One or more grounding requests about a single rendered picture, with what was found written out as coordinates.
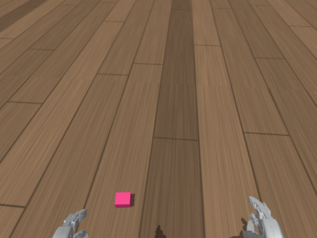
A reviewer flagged small box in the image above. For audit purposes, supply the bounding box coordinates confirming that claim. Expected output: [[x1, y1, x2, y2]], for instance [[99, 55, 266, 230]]
[[115, 192, 132, 208]]

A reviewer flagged left robot hand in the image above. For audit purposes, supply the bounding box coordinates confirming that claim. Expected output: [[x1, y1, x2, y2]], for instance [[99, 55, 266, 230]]
[[53, 209, 89, 238]]

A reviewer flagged right robot hand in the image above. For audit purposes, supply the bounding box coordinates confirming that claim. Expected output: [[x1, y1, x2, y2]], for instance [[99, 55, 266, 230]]
[[243, 196, 284, 238]]

